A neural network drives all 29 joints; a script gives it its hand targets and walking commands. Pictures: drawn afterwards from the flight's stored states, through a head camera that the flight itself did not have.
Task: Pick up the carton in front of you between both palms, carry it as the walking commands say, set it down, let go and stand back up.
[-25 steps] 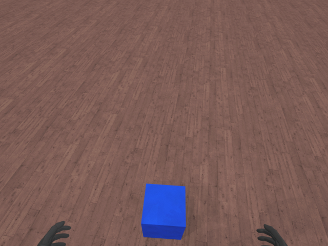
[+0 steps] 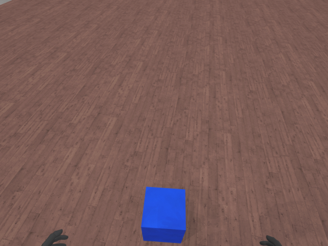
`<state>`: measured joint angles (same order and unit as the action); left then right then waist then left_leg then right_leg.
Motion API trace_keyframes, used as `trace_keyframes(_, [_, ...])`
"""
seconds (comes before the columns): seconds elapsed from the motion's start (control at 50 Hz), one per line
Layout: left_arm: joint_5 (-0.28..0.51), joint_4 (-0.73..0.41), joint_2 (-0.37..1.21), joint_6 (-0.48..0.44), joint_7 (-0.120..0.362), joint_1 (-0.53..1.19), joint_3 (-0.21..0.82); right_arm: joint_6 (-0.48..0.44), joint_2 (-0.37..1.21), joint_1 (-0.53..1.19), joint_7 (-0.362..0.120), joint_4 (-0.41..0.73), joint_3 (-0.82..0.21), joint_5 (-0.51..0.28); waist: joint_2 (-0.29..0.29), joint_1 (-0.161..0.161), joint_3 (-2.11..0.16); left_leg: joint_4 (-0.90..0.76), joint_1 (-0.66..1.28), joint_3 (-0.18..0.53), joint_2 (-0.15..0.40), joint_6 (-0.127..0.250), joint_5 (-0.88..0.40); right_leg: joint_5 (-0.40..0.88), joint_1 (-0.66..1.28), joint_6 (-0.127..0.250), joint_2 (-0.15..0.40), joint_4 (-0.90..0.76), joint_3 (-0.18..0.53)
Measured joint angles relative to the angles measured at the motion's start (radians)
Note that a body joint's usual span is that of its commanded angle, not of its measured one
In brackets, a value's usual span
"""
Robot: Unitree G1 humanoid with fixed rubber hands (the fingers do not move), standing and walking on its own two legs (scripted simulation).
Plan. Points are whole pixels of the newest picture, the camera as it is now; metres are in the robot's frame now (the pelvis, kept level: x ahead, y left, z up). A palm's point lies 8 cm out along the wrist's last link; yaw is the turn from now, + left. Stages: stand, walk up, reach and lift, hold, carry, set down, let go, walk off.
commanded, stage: stand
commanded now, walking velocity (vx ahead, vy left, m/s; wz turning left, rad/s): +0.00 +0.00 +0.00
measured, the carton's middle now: (163, 215) +0.42 -0.01 -0.65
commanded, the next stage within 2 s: none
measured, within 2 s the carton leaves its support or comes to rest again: neither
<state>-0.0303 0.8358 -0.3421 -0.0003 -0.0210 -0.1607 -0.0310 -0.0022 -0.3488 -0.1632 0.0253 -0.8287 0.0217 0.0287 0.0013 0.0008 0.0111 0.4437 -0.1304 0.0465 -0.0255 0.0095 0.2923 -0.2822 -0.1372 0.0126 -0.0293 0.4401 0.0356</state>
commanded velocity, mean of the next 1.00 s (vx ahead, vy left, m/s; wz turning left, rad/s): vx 0.00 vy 0.00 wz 0.00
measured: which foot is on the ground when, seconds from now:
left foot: down 0.00-1.00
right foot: down 0.00-1.00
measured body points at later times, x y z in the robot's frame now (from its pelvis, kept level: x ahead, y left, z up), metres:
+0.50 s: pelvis -0.02 +0.00 +0.01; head -0.02 +0.00 +0.45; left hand +0.09 +0.31 -0.11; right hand +0.09 -0.31 -0.11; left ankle -0.03 +0.12 -0.74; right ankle -0.03 -0.11 -0.74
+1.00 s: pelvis -0.03 +0.00 +0.01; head -0.03 +0.00 +0.46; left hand +0.07 +0.31 -0.11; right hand +0.08 -0.31 -0.11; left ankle -0.03 +0.12 -0.74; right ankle -0.03 -0.11 -0.74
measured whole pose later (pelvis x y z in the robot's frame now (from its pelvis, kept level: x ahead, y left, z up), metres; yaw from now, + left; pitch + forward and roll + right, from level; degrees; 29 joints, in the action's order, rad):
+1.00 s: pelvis -0.03 +0.00 +0.01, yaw +0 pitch -2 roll +0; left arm -0.01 1.02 -0.38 -0.01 -0.01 -0.12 -0.01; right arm -0.02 -0.39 -0.13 0.01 -1.01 -0.01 0.02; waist 0.00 0.00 0.03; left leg 0.34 -0.10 0.05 -0.02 0.01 0.20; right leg -0.19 -0.11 0.01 -0.03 0.34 0.04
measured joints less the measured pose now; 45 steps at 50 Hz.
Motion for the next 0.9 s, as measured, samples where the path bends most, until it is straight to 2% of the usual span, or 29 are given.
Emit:
trace_keyframes(0.46, [0.008,0.116,-0.024,-0.006,0.007,0.011,0.012,-0.008,-0.026,0.014,-0.007,-0.120,-0.017,-0.006,0.002,0.003,0.010,-0.067,0.028,-0.002,0.003,-0.003,-0.059,0.059,0.027,-0.001,0.002,-0.066,0.002])
trace_keyframes(0.9, [0.015,0.180,-0.040,-0.011,0.012,0.033,0.022,-0.012,-0.038,0.028,-0.012,-0.177,-0.026,-0.011,0.001,0.003,0.015,-0.096,0.032,-0.001,0.004,-0.004,-0.087,0.086,0.031,-0.002,0.004,-0.094,0.003])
